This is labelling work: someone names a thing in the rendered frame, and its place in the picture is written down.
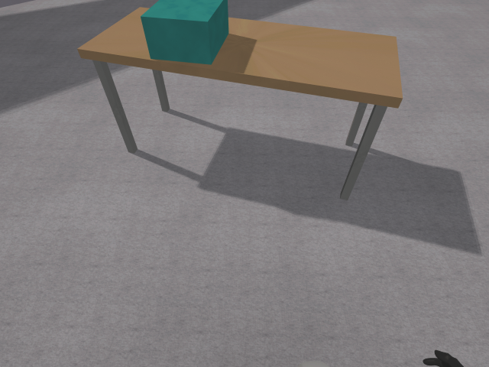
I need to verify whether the table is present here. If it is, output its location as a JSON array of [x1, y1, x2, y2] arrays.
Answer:
[[77, 7, 403, 200]]

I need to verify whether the right robot hand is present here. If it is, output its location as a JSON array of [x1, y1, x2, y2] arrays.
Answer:
[[423, 350, 464, 367]]

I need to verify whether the carton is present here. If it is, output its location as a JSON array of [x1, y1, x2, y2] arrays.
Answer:
[[141, 0, 228, 65]]

